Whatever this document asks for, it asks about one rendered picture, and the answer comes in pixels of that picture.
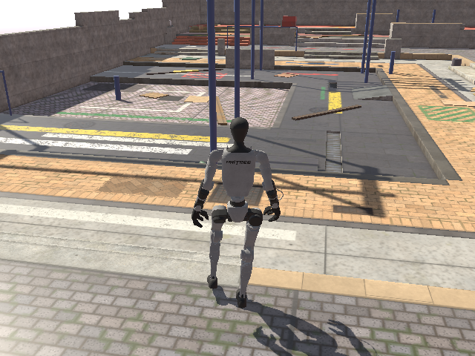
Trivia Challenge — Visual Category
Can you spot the robot right hand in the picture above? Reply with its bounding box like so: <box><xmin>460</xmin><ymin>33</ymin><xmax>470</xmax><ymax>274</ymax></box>
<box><xmin>263</xmin><ymin>206</ymin><xmax>281</xmax><ymax>222</ymax></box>

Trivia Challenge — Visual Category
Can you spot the robot left upper arm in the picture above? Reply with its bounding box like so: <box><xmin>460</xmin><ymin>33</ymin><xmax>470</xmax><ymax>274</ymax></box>
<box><xmin>202</xmin><ymin>149</ymin><xmax>223</xmax><ymax>191</ymax></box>

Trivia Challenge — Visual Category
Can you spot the robot right upper arm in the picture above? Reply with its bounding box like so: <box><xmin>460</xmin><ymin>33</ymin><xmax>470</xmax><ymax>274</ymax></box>
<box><xmin>254</xmin><ymin>150</ymin><xmax>274</xmax><ymax>191</ymax></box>

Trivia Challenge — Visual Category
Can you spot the humanoid robot head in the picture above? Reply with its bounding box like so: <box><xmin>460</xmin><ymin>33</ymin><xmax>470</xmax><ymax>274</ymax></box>
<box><xmin>226</xmin><ymin>117</ymin><xmax>251</xmax><ymax>153</ymax></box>

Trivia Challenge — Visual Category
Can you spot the robot left forearm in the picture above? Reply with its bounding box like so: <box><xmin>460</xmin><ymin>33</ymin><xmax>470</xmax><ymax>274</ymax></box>
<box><xmin>194</xmin><ymin>179</ymin><xmax>209</xmax><ymax>211</ymax></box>

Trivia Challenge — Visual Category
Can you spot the robot left shin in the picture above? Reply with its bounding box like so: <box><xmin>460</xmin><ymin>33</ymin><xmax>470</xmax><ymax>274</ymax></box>
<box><xmin>209</xmin><ymin>230</ymin><xmax>220</xmax><ymax>280</ymax></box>

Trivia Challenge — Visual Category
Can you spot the robot right forearm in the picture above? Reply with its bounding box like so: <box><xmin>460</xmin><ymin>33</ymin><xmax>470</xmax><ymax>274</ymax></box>
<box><xmin>266</xmin><ymin>180</ymin><xmax>279</xmax><ymax>208</ymax></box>

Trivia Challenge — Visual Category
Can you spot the robot left hand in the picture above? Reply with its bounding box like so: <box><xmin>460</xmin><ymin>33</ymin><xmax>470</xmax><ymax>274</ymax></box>
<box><xmin>191</xmin><ymin>209</ymin><xmax>209</xmax><ymax>228</ymax></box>

